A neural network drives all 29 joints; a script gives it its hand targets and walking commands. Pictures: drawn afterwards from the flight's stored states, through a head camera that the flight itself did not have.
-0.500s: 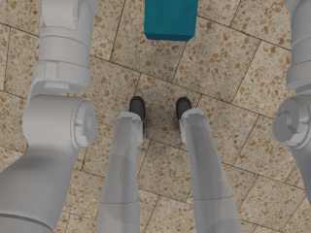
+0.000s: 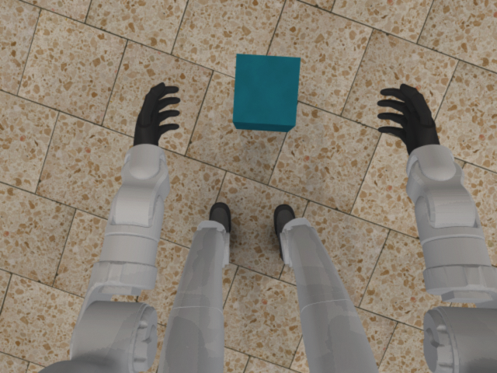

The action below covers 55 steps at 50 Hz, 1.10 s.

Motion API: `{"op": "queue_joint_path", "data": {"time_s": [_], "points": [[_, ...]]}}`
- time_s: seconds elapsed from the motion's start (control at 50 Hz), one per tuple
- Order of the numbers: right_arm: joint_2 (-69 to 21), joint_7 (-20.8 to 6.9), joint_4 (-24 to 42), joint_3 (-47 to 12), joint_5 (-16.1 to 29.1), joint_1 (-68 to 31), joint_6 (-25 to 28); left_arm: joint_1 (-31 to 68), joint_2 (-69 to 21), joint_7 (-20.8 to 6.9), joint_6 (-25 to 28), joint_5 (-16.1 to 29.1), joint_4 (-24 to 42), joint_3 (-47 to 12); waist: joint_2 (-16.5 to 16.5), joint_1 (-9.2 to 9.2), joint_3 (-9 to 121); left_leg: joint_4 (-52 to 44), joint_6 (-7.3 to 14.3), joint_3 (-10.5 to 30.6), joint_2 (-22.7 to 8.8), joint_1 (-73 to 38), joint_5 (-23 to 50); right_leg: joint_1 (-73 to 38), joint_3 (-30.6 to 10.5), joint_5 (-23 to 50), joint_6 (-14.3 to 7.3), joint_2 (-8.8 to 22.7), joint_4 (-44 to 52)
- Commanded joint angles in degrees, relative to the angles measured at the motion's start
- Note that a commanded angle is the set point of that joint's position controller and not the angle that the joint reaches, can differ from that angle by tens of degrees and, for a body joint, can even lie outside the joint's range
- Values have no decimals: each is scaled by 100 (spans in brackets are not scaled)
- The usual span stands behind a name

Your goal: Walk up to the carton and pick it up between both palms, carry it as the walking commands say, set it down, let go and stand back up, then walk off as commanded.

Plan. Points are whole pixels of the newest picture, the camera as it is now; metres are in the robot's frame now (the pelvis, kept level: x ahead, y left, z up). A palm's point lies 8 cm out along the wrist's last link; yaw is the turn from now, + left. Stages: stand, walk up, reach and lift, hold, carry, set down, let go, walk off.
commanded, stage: let go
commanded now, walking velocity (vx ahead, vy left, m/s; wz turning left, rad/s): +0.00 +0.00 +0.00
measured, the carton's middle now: (264, 97) +0.55 -0.04 -0.62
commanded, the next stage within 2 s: stand in 1.00 s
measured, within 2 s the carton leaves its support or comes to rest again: neither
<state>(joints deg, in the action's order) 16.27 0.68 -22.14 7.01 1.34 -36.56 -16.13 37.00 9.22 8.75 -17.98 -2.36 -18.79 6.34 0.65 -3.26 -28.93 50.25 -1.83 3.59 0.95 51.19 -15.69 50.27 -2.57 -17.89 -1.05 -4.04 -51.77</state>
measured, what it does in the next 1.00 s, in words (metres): rises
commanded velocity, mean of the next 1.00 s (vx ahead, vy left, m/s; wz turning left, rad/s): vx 0.00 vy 0.00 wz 0.00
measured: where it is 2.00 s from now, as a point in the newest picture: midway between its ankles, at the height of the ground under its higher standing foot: (253, 243)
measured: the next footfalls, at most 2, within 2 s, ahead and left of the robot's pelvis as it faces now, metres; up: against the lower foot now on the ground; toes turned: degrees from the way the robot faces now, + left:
none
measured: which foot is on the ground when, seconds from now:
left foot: down 0.00-1.00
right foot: down 0.00-1.00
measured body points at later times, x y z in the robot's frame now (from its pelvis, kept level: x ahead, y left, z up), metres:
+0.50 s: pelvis +0.06 +0.03 +0.05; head +0.12 +0.03 +0.50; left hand +0.25 +0.24 -0.04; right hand +0.25 -0.19 -0.04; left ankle +0.08 +0.13 -0.68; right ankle +0.06 -0.10 -0.68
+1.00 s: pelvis +0.10 +0.03 +0.06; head +0.11 +0.03 +0.51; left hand +0.26 +0.25 -0.03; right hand +0.26 -0.20 -0.02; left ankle +0.08 +0.13 -0.68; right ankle +0.06 -0.10 -0.68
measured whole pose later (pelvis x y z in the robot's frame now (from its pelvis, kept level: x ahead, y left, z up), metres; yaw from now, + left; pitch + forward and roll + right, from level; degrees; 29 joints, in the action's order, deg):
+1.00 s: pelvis +0.10 +0.03 +0.06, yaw -2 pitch -5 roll +0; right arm 11.6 -3.4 -27.2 2.1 -1.3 11.4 -8.1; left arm -14.0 12.2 -2.7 -7.5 -0.4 -25.1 -0.7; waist 0.2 -0.2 -6.1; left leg 26.8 1.3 0.8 2.1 5.0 -16.6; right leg 3.7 -6.1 -17.5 0.7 -1.4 -26.4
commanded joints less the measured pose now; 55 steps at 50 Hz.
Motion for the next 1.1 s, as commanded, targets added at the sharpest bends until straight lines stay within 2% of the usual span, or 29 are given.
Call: {"op": "queue_joint_path", "data": {"time_s": [0.0, 0.02, 0.04, 0.12, 0.16, 0.2, 0.22, 0.24, 0.28, 0.38, 0.4, 0.42, 0.46, 0.48, 0.5, 0.54, 0.62, 0.64, 0.66, 0.7, 0.74, 0.76, 0.8, 0.82, 0.92, 0.96, 0.98, 1.0, 1.08], "points": [[399, -111, 1136, -35, 103, -43, 498, -47, 371, -153, 513, -68, 1093, 87, 74, 121, 9621, -266, 88, -289, 274, -3204, 2155, -3641, -92, 3364, 295, 144, 737], [425, -143, 945, -12, 10, 175, 604, -255, 351, -165, 632, -174, 963, 197, -73, 259, 9135, -422, 50, -329, 309, -3103, 2144, -3537, -200, 3297, 258, 198, 903], [344, -161, 677, 33, -12, 534, 668, -783, 144, -249, 666, -111, 452, 141, 169, 182, 8681, -520, 54, -344, 281, -2899, 1922, -3376, -118, 3048, 317, 182, 903], [281, -218, 129, 283, -329, 1263, 1041, -1456, 349, -484, 1107, -383, -84, 318, 125, 196, 6477, -1118, 67, -335, 241, -2729, 869, -2607, -61, 1581, 266, 269, 1429], [101, -317, 48, 154, -431, 1519, 1151, -1593, 174, -637, 1242, -204, -308, 200, 220, 80, 5429, -1446, 85, -450, 203, -2424, 73, -2332, -90, 755, 227, 355, 1821], [12, -415, -101, -9, -410, 2193, 1208, -2270, 27, -742, 1304, -126, -340, 68, 118, 223, 4986, -1660, 113, -496, 157, -2711, -147, -2413, 24, 228, 200, 413, 1948], [25, -435, -437, -11, -349, 1946, 1195, -1991, 220, -819, 1316, -82, -612, 120, 179, 143, 4469, -1731, 118, -573, 152, -2477, -657, -2262, 55, -331, 160, 399, 2098], [-149, -457, -174, -174, -315, 2695, 1220, -2855, 92, -851, 1343, -124, -438, 48, 288, 160, 4710, -1890, 157, -512, 153, -3017, -342, -2618, 63, -116, 161, 368, 2260], [-95, -452, -196, -185, -373, 2678, 1235, -2964, 200, -939, 1388, -84, -631, 77, 398, 250, 4184, -2076, 148, -549, 156, -3182, -319, -2692, 93, -170, 183, 405, 2470], [-40, -411, 347, -80, -398, 3408, 1420, -3797, 607, -997, 1556, -60, 85, -75, 91, 424, 4291, -2441, 89, -486, 173, -4406, 378, -3368, 195, 480, 177, 375, 2660], [27, -405, 77, -71, -403, 3535, 1436, -3744, 682, -1036, 1555, -61, 20, -175, 159, 312, 3869, -2426, 8, -537, 198, -4537, 253, -3134, 169, 237, 129, 345, 2798], [-28, -425, 279, -98, -379, 3632, 1461, -3979, 640, -1052, 1584, -120, 279, -145, -175, 372, 3780, -2592, 49, -415, 132, -4584, 341, -3406, 200, 433, 110, 346, 2769], [134, -428, 459, -18, -400, 3857, 1478, -4069, 750, -1104, 1566, -31, 367, -208, 154, 304, 3611, -2574, 3, -456, 121, -4763, 656, -3465, 276, 681, 113, 265, 2834], [199, -423, 403, -67, -347, 4201, 1489, -4322, 696, -1109, 1575, -30, 433, -346, -83, 332, 3623, -2646, 11, -346, 57, -4901, 828, -3641, 267, 850, 97, 200, 2794], [203, -456, 514, -16, -360, 4264, 1481, -4273, 690, -1134, 1566, 38, 524, -369, 33, 304, 3562, -2664, -1, -402, 77, -4860, 948, -3755, 254, 958, 90, 161, 2811], [117, -474, 501, -140, -274, 4552, 1431, -4459, 723, -1158, 1515, -10, 774, -420, -421, 298, 3365, -2790, 7, -269, 1, -5062, 1177, -3867, 262, 1122, 72, 134, 2847], [251, -462, 600, -153, -298, 4482, 1326, -4613, 807, -1267, 1405, 196, 549, -532, -57, 324, 2942, -2818, -56, -292, -10, -5039, 1256, -3966, 297, 1083, 36, 119, 2931], [297, -467, 655, -168, -294, 4370, 1305, -4547, 833, -1284, 1405, 183, 671, -554, -351, 383, 3021, -2862, -46, -234, -25, -5024, 1197, -4038, 260, 945, 4, 107, 2909], [338, -463, 598, -141, -346, 4457, 1268, -4836, 797, -1273, 1336, 205, 451, -509, -157, 395, 3072, -2736, -136, -316, 24, -5063, 1462, -4051, 260, 1118, 3, 133, 2857], [301, -490, 615, -206, -266, 4384, 1268, -4845, 824, -1282, 1341, 221, 480, -538, -290, 484, 2948, -2764, -136, -311, 65, -5077, 1676, -4084, 280, 1157, 1, 78, 2855], [349, -491, 610, -147, -341, 4422, 1228, -4926, 799, -1275, 1350, 204, 513, -483, -50, 400, 3120, -2706, -113, -202, 0, -5444, 2239, -3953, 350, 1281, 56, -13, 2780], [381, -491, 577, -130, -310, 4342, 1220, -4793, 898, -1264, 1329, 186, 597, -480, -383, 416, 3134, -2682, -128, -212, -30, -5502, 2181, -3973, 280, 1149, 15, 33, 2881], [428, -451, 520, -15, -357, 4569, 1191, -4881, 946, -1249, 1294, 218, 471, -504, -4, 270, 3105, -2617, -149, -222, -53, -5558, 2238, -3947, 292, 1284, 48, 11, 2813], [394, -473, 420, -90, -324, 4657, 1161, -4989, 885, -1234, 1279, 172, 490, -471, -323, 300, 3055, -2651, -155, -216, -79, -5575, 2450, -4027, 249, 1340, 70, -2, 2825], [281, -407, 550, -156, -280, 4234, 1012, -4676, 904, -1129, 1270, 248, 304, -369, -27, 291, 3225, -2535, -98, -190, -39, -5820, 2663, -3950, 183, 1597, 118, 16, 2838], [186, -332, 294, -270, -254, 4406, 861, -4857, 933, -1054, 1239, 185, 144, -349, -339, 356, 3153, -2513, -162, -270, -6, -5635, 2644, -4180, 203, 1731, 160, -3, 2798], [1134, -185, -424, 59, -245, 4617, 1198, -5038, 1670, -861, 1388, -10, -603, -64, -282, 330, 4069, -2104, 78, -40, -269, -4826, 2682, -4207, -83, 2010, 280, 509, 2436], [1061, -98, -510, 18, -317, 4565, 1307, -4936, 1730, -781, 1470, -14, -579, -43, -158, 339, 3914, -2225, 134, 3, -224, -4570, 2012, -4138, -194, 1690, 277, 529, 2423], [678, -83, -860, -147, -334, 4614, 1605, -5083, 1626, -706, 1747, 11, -1102, -116, 93, 381, 3631, -2173, 341, 233, -385, -4373, 2111, -3892, -346, 1993, 134, 682, 2415]]}}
